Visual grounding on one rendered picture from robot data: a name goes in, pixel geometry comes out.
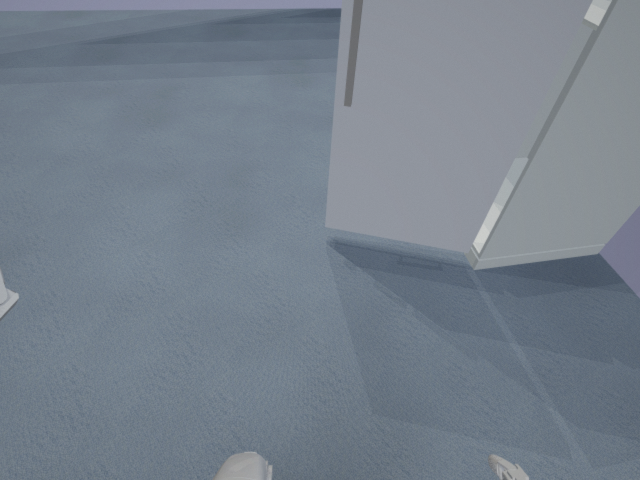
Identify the fridge door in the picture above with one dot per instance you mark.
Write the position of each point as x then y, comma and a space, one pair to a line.
445, 92

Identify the robot left thigh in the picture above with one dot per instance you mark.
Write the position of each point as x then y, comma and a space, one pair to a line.
244, 466

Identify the right robot hand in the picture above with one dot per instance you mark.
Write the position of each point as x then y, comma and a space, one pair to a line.
505, 470

